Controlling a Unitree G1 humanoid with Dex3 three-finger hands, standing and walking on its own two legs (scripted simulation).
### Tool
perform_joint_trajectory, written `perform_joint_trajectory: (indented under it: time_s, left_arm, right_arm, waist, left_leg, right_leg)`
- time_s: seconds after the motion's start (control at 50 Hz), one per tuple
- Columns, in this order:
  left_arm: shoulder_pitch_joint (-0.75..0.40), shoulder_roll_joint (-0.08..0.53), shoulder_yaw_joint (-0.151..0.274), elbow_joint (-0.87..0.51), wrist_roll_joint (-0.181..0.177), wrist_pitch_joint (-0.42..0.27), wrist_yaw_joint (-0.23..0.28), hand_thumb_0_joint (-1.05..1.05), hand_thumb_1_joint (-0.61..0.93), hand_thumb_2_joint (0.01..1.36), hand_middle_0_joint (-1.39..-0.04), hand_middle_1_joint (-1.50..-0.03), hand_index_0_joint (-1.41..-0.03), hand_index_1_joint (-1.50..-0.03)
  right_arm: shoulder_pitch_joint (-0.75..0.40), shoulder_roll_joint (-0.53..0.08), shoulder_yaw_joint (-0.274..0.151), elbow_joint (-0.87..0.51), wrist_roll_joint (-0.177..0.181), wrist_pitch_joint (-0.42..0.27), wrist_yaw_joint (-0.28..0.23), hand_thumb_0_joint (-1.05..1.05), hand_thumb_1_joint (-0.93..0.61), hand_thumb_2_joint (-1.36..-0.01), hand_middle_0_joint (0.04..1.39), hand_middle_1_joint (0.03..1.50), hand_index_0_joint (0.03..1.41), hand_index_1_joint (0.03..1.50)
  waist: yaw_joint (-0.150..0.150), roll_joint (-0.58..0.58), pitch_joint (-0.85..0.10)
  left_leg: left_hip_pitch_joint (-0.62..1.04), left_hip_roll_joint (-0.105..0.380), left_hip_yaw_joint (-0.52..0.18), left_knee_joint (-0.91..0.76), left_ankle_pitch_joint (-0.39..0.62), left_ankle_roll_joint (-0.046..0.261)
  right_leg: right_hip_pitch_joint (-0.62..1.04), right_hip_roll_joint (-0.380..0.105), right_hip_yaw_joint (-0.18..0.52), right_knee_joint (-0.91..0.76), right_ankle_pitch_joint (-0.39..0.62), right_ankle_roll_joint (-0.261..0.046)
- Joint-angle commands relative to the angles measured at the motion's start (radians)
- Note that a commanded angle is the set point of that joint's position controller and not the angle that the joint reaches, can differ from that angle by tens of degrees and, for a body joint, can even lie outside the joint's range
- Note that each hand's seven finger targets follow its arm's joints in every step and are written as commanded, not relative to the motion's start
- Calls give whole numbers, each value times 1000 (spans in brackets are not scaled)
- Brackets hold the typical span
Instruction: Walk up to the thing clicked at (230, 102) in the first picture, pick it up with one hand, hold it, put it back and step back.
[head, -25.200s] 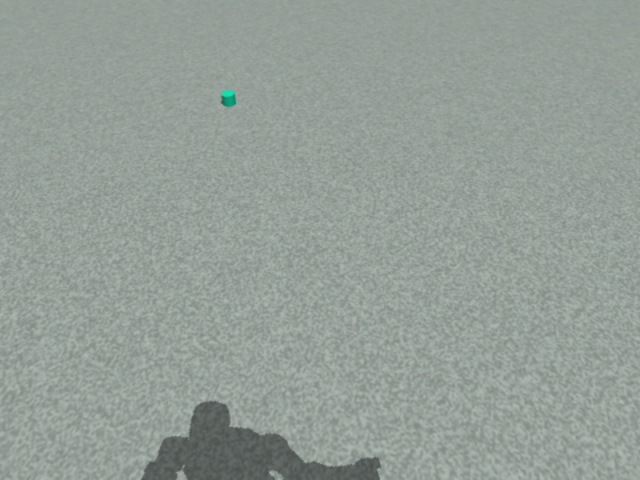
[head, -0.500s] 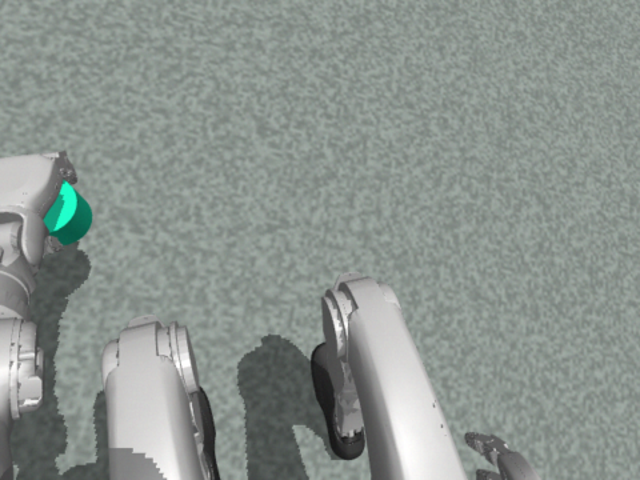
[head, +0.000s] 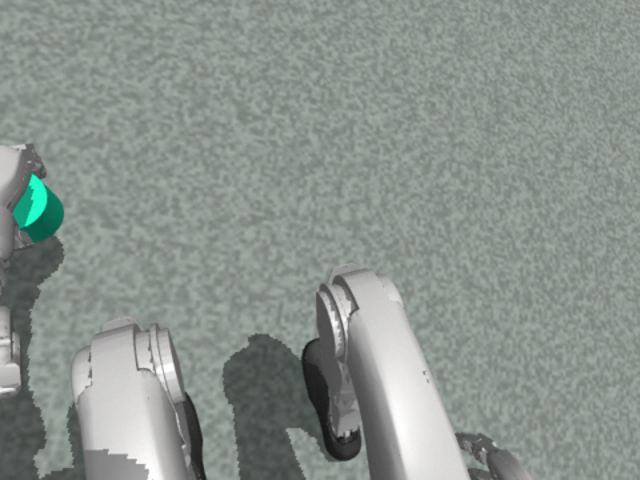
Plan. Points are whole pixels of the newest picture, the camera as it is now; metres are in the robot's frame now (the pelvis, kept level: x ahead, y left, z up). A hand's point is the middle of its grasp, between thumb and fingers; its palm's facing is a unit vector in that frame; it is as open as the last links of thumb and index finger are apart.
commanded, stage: lower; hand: left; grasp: from above
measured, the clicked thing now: (20, 207) +0.49 +0.27 -0.20
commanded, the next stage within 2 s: rest in 0.24 s
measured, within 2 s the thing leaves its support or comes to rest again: rests again in 1.40 s
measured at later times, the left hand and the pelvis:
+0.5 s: hand (28, 216) +0.48 +0.27 -0.22, palm faces -0.45 -0.07 -0.89, open 10.2 cm; pelvis +0.00 +0.00 -0.03, yaw -2 degrees
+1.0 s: hand (43, 218) +0.49 +0.27 -0.26, palm faces -0.45 -0.09 -0.89, open 10.2 cm; pelvis +0.00 +0.00 -0.04, yaw -5 degrees
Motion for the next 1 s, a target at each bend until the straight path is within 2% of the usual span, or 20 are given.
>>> perform_joint_trajectory:
  time_s: [0.0,0.02,0.06,0.1,0.12,0.16,0.24,0.32,0.38,0.4,0.48,0.5,0.52,0.66,0.78,0.8,0.82,0.84,0.94,0.98]
  left_arm:
    - [-333,243,19,-131,-12,-7,37,0,440,763,-848,-769,-866,-750]
    - [-282,225,7,-52,-8,-2,36,0,446,762,-859,-767,-876,-750]
    - [-346,295,50,-157,-7,-19,49,0,480,748,-865,-776,-889,-751]
    - [-319,244,9,-90,6,-19,50,0,474,753,-874,-775,-894,-754]
    - [-350,286,41,-141,7,-28,60,0,504,770,-886,-791,-908,-767]
    - [-313,284,44,-90,8,-22,76,0,517,771,-894,-798,-918,-773]
    - [-347,315,65,-134,25,-23,101,0,540,828,-912,-820,-930,-801]
    - [-349,320,72,-90,27,-18,114,0,557,828,-918,-833,-939,-811]
    - [-312,297,52,-55,30,-13,114,0,515,815,-876,-800,-899,-776]
    - [-320,323,77,-55,24,-13,120,0,523,821,-879,-808,-903,-782]
    - [-329,317,67,2,22,-16,120,0,522,800,-867,-826,-898,-793]
    - [-339,323,64,-17,26,-20,119,0,528,802,-864,-829,-897,-794]
    - [-322,384,105,-16,27,-24,127,0,522,807,-859,-831,-891,-797]
    - [-341,384,80,5,48,-46,153,0,523,829,-861,-844,-891,-812]
    - [-305,433,119,41,55,-44,190,0,532,813,-859,-848,-893,-812]
    - [-320,377,78,48,58,-39,185,0,543,802,-858,-846,-895,-806]
    - [-309,424,108,42,56,-38,190,0,549,811,-865,-852,-901,-813]
    - [-326,418,99,57,56,-36,188,0,561,834,-876,-857,-910,-821]
    - [-301,453,124,57,48,-32,201,0,563,826,-885,-836,-915,-803]
    - [-314,427,88,47,46,-31,197,0,559,799,-880,-836,-914,-799]
  right_arm:
    - [229,-247,-59,-2,-9,-7,-10,0,-912,-902,200,300,200,300]
    - [222,-245,-55,-3,-8,-11,-9,0,-916,-903,199,300,199,300]
    - [236,-260,-56,-6,-15,-14,-8,0,-913,-902,200,300,200,300]
    - [216,-251,-48,-5,-16,-14,-6,0,-917,-904,200,300,199,300]
    - [230,-260,-51,-4,-19,-14,-4,0,-914,-902,200,300,199,300]
    - [213,-260,-45,-11,-20,-15,-3,0,-915,-903,200,300,199,300]
    - [225,-267,-41,-2,-32,-18,4,0,-912,-901,200,300,200,300]
    - [219,-282,-37,-12,-44,-28,15,0,-915,-903,200,300,199,300]
    - [219,-279,-28,-7,-48,-33,22,0,-902,-897,200,300,200,300]
    - [226,-292,-26,-16,-51,-36,22,0,-900,-896,200,300,200,300]
    - [217,-294,-13,-18,-60,-46,34,0,-903,-897,200,300,200,300]
    - [220,-305,-12,-26,-59,-51,35,0,-901,-896,201,300,200,300]
    - [229,-310,-11,-12,-61,-49,33,0,-900,-896,201,300,200,300]
    - [207,-323,12,-28,-73,-66,41,0,-902,-897,201,300,200,300]
    - [207,-331,30,-20,-92,-77,53,0,-902,-898,201,301,200,301]
    - [192,-332,35,-35,-97,-83,58,0,-900,-897,201,301,200,301]
    - [201,-336,32,-16,-99,-84,59,0,-901,-898,201,301,200,301]
    - [202,-350,35,-26,-101,-90,62,0,-903,-898,201,301,200,301]
    - [207,-355,50,-21,-111,-95,74,0,-903,-899,201,301,200,301]
    - [192,-350,55,-30,-113,-105,78,0,-907,-901,200,301,200,301]
  waist:
    - [-32,233,-653]
    - [-28,222,-629]
    - [-34,262,-652]
    - [-36,278,-645]
    - [-42,283,-669]
    - [-27,287,-666]
    - [-38,325,-683]
    - [-71,317,-619]
    - [-69,324,-631]
    - [-76,309,-627]
    - [-97,303,-566]
    - [-103,307,-558]
    - [-89,321,-578]
    - [-115,344,-551]
    - [-111,366,-537]
    - [-127,360,-518]
    - [-122,374,-536]
    - [-141,369,-510]
    - [-136,369,-521]
    - [-141,392,-520]
  left_leg:
    - [424,-22,90,-207,183,49]
    - [416,-24,91,-205,174,48]
    - [450,-21,84,-197,198,44]
    - [444,-20,85,-187,182,41]
    - [452,-20,82,-184,200,41]
    - [455,-20,78,-186,184,39]
    - [466,-19,76,-167,210,38]
    - [445,-16,69,-145,203,39]
    - [450,-14,66,-139,221,37]
    - [439,-17,62,-134,226,40]
    - [396,-15,58,-125,170,41]
    - [410,-15,55,-122,183,39]
    - [409,-13,52,-124,183,40]
    - [409,-9,42,-99,181,36]
    - [413,-5,34,-104,181,32]
    - [425,-8,34,-97,188,31]
    - [437,-2,29,-97,199,32]
    - [437,-4,27,-82,207,30]
    - [422,-1,22,-80,230,31]
    - [428,1,27,-78,226,31]
  right_leg:
    - [403,36,-95,-221,217,-55]
    - [395,36,-94,-215,206,-56]
    - [383,34,-102,-203,224,-56]
    - [372,39,-102,-193,214,-58]
    - [384,40,-107,-190,228,-56]
    - [365,41,-111,-180,211,-59]
    - [369,43,-117,-163,241,-57]
    - [330,41,-130,-150,238,-57]
    - [345,46,-133,-140,255,-56]
    - [348,44,-137,-142,259,-53]
    - [326,49,-143,-141,211,-57]
    - [320,47,-148,-140,219,-56]
    - [339,50,-149,-135,219,-55]
    - [320,56,-161,-120,222,-55]
    - [341,62,-172,-115,224,-56]
    - [310,59,-180,-106,229,-54]
    - [330,63,-182,-106,244,-50]
    - [303,58,-185,-100,250,-53]
    - [358,65,-186,-106,275,-51]
    - [368,65,-179,-107,278,-50]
